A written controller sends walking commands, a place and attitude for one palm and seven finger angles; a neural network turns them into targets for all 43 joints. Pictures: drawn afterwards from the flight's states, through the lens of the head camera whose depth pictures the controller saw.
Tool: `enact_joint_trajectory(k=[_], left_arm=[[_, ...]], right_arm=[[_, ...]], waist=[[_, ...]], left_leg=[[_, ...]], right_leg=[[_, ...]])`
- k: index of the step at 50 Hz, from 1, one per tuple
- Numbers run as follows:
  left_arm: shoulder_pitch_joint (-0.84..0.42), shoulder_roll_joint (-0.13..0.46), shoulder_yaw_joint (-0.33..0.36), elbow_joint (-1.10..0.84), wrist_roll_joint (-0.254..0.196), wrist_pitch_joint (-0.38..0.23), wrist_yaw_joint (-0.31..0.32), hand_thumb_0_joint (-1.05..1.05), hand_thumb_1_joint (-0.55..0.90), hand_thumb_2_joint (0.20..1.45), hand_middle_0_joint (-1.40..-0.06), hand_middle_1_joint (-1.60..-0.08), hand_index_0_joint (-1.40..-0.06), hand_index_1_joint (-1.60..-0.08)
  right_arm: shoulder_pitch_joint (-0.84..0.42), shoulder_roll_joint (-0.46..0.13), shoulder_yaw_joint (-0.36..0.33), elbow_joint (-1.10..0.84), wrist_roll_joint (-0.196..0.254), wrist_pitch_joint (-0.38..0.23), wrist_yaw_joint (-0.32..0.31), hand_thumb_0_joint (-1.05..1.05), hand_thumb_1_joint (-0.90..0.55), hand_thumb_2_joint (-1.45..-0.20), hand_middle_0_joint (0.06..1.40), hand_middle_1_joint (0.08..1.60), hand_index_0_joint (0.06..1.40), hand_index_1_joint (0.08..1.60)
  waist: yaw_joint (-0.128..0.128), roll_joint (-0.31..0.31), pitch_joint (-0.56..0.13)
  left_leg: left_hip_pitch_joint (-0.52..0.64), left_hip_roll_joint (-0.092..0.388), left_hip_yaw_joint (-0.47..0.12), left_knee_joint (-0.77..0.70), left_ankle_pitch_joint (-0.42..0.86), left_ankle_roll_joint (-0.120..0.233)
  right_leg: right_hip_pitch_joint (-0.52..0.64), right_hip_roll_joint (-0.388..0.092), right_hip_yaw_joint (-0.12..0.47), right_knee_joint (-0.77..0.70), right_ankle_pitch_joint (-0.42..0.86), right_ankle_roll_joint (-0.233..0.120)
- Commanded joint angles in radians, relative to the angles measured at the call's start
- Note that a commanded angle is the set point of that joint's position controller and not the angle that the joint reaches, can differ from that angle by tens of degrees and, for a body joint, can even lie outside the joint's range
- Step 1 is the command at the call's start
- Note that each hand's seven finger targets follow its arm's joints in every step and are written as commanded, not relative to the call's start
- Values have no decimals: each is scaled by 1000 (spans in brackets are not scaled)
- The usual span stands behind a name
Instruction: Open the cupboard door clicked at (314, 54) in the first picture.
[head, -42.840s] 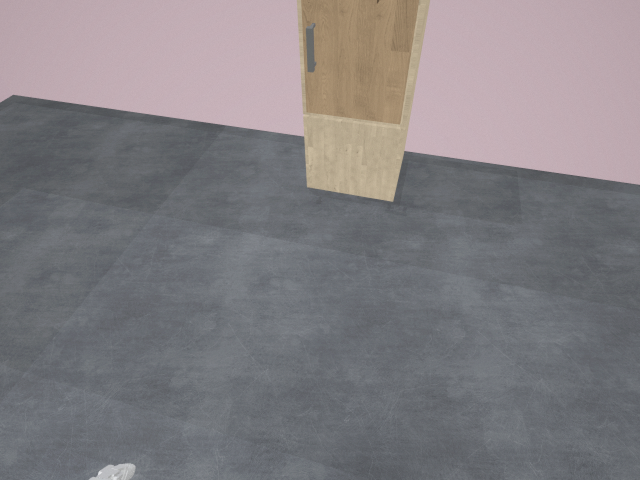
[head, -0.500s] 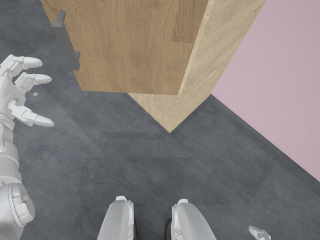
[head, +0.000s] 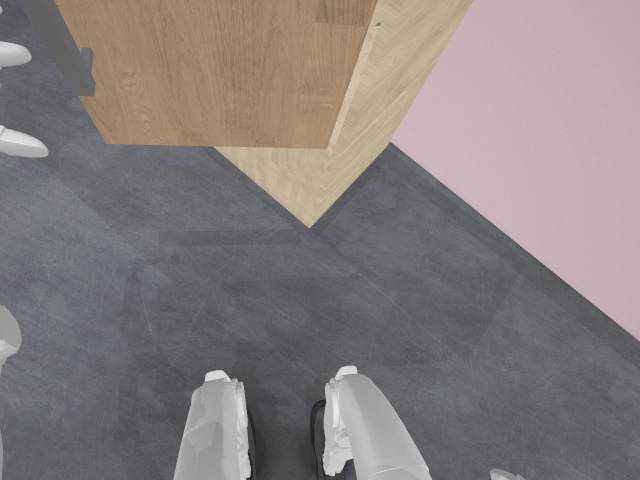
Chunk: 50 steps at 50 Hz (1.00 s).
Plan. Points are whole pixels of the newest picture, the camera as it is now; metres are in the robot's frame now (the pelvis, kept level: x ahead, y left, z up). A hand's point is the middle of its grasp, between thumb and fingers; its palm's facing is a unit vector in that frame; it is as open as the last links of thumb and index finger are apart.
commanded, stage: move the hooked fingers beside the handle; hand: left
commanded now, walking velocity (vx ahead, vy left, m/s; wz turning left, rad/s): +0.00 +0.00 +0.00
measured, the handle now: (60, 24) +0.61 +0.25 +0.06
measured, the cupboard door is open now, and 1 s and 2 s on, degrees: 45 44 43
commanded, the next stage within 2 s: slide the fingers in behind the handle in 1.00 s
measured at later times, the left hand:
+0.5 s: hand out of the picture +0.57 +0.31 +0.05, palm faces +0.04 -1.00 -0.03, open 13.9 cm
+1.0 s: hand (3, 56) +0.56 +0.30 +0.06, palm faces +0.03 -1.00 -0.02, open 14.0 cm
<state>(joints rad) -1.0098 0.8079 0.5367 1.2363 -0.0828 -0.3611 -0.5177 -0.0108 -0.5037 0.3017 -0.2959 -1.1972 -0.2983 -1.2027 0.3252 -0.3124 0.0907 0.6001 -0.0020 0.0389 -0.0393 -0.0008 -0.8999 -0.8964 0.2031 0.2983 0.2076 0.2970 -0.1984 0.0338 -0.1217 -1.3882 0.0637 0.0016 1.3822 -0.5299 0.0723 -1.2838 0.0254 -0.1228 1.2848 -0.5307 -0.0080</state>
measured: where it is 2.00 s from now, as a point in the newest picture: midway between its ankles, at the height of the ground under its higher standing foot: (286, 465)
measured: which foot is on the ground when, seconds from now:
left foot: down 0.00-1.00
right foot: down 0.00-1.00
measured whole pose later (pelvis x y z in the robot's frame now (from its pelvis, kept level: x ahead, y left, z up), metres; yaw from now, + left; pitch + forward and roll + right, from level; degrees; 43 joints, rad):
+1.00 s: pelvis +0.01 +0.00 +0.00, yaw -1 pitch +33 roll -9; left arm -1.09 0.89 0.55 1.26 -0.03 -0.32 -0.49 -0.01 -0.50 0.30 -0.30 -1.20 -0.30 -1.20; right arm 0.34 -0.30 0.12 0.56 -0.02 0.09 -0.02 0.00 -0.90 -0.90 0.20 0.30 0.21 0.30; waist -0.25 0.04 -0.11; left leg -1.41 0.07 -0.02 1.39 -0.55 0.07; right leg -1.30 0.04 -0.13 1.26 -0.54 0.00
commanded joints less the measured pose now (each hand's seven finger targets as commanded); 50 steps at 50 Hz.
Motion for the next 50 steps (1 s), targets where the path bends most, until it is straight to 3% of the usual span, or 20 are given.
enact_joint_trajectory(k=[1, 3, 5, 8, 9, 13, 17, 21, 24, 25, 28, 31, 34, 36, 39, 41, 43, 45, 47, 50], left_arm=[[-462, 364, 24, -181, 5, -31, 20, 0, -500, 300, -300, -1200, -300, -1200], [-464, 411, 53, -174, 14, -30, 27, 0, -500, 300, -300, -1200, -300, -1200], [-500, 419, 41, -179, 29, -25, 27, 0, -500, 300, -300, -1200, -300, -1200], [-549, 414, 16, -145, 42, -10, 29, 0, -500, 300, -300, -1200, -300, -1200], [-548, 439, 32, -135, 46, -2, 30, 0, -500, 300, -300, -1200, -300, -1200], [-501, 460, 39, -130, 57, 22, 17, 0, -500, 300, -300, -1200, -300, -1200], [-477, 482, 66, -172, 47, 41, -1, 0, -500, 300, -300, -1200, -300, -1200], [-499, 517, 104, -252, 37, 24, -8, 0, -500, 300, -300, -1200, -300, -1200], [-503, 487, 91, -268, 33, 20, -6, 0, -500, 300, -300, -1200, -300, -1200], [-478, 484, 95, -260, 33, 23, -5, 0, -500, 300, -300, -1200, -300, -1200], [-466, 417, 60, -285, 25, 24, -5, 0, -500, 300, -300, -1200, -300, -1200], [-433, 372, 37, -227, 18, 39, -2, 0, -500, 300, -300, -1200, -300, -1200], [-452, 376, 33, -238, 19, 26, 9, 0, -500, 300, -300, -1200, -300, -1200], [-453, 367, 27, -212, 20, 18, 17, 0, -500, 300, -300, -1200, -300, -1200], [-448, 361, 21, -225, 22, -5, 28, 0, -500, 300, -300, -1200, -300, -1200], [-457, 334, 5, -219, 20, -11, 32, 0, -500, 300, -300, -1200, -300, -1200], [-435, 373, 40, -202, 18, -16, 32, 0, -500, 300, -300, -1200, -300, -1200], [-466, 341, 6, -199, 21, -13, 32, 0, -500, 300, -300, -1200, -300, -1200], [-456, 396, 39, -181, 24, -9, 36, 0, -500, 300, -300, -1200, -300, -1200], [-464, 426, 57, -207, 29, -23, 32, 0, -500, 300, -300, -1200, -300, -1200]], right_arm=[[205, -221, -65, -41, -5, 3, -15, 0, -900, -900, 200, 300, 200, 300], [216, -223, -60, -47, -9, 8, -15, 0, -900, -900, 200, 300, 200, 300], [226, -225, -57, -44, -13, 16, -12, 0, -900, -900, 200, 300, 200, 300], [240, -225, -48, -44, -16, 21, -13, 0, -900, -900, 200, 300, 200, 300], [248, -230, -47, -43, -17, 26, -14, 0, -900, -900, 200, 300, 200, 300], [269, -224, -40, -56, -21, 40, -11, 0, -900, -900, 200, 300, 200, 300], [280, -225, -48, -57, -22, 53, -6, 0, -900, -900, 200, 300, 200, 300], [288, -224, -56, -43, -24, 55, 2, 0, -900, -900, 200, 300, 200, 300], [292, -220, -60, -29, -24, 55, 7, 0, -900, -900, 200, 300, 200, 300], [292, -218, -61, -30, -23, 57, 9, 0, -900, -900, 200, 300, 200, 300], [294, -212, -69, -26, -24, 55, 15, 0, -900, -900, 200, 300, 200, 300], [289, -212, -70, -24, -22, 58, 14, 0, -900, -900, 200, 300, 200, 300], [281, -212, -67, -25, -23, 54, 11, 0, -900, -900, 200, 300, 200, 300], [273, -209, -65, -28, -23, 53, 10, 0, -900, -900, 200, 300, 200, 300], [267, -208, -64, -33, -23, 53, 11, 0, -900, -900, 200, 300, 200, 300], [260, -207, -67, -35, -23, 54, 12, 0, -900, -900, 200, 300, 200, 300], [261, -212, -65, -40, -22, 54, 11, 0, -900, -900, 200, 300, 200, 300], [251, -210, -64, -40, -22, 57, 10, 0, -900, -900, 200, 300, 200, 300], [249, -215, -58, -47, -19, 56, 6, 0, -900, -900, 200, 300, 200, 300], [247, -214, -57, -50, -20, 55, 6, 0, -900, -900, 200, 300, 200, 300]], waist=[[-27, 255, -543], [-21, 270, -561], [-33, 296, -585], [-61, 299, -556], [-63, 289, -562], [-48, 320, -598], [-42, 294, -630], [-34, 342, -664], [-40, 363, -654], [-29, 368, -649], [-32, 402, -648], [-45, 324, -582], [-43, 341, -576], [-53, 293, -548], [-40, 344, -557], [-50, 328, -550], [-40, 310, -554], [-57, 307, -545], [-54, 276, -543], [-41, 312, -584]], left_leg=[[626, 8, -165, -151, 369, -45], [634, 9, -171, -144, 402, -48], [651, 15, -178, -135, 423, -52], [629, 16, -186, -125, 409, -46], [627, 19, -185, -119, 419, -46], [629, 18, -179, -104, 490, -45], [610, 18, -165, -97, 499, -37], [675, 25, -175, -98, 560, -44], [725, 30, -186, -107, 592, -49], [732, 29, -187, -114, 592, -51], [804, 34, -204, -128, 643, -60], [756, 30, -196, -143, 578, -53], [751, 27, -189, -144, 574, -54], [703, 22, -177, -140, 529, -46], [742, 24, -182, -144, 571, -57], [741, 24, -185, -145, 556, -58], [722, 22, -185, -145, 550, -54], [704, 21, -178, -138, 524, -51], [646, 16, -165, -133, 477, -42], [666, 17, -167, -126, 507, -47]], right_leg=[[28, 34, 48, -128, 180, -22], [28, 36, 44, -117, 193, -26], [9, 36, 40, -111, 199, -23], [-19, 38, 36, -105, 197, -23], [-16, 38, 34, -105, 205, -20], [5, 42, 31, -94, 239, -22], [56, 47, 36, -104, 266, -16], [47, 51, 36, -107, 282, -19], [21, 51, 31, -116, 280, -20], [24, 52, 30, -121, 272, -21], [-14, 49, 26, -131, 272, -23], [3, 52, 22, -149, 261, -19], [7, 50, 26, -148, 263, -23], [30, 51, 29, -152, 260, -21], [12, 50, 29, -147, 260, -26], [4, 49, 27, -147, 254, -24], [22, 49, 29, -141, 256, -27], [10, 48, 30, -141, 251, -22], [47, 49, 35, -137, 246, -21], [50, 49, 37, -127, 254, -23]])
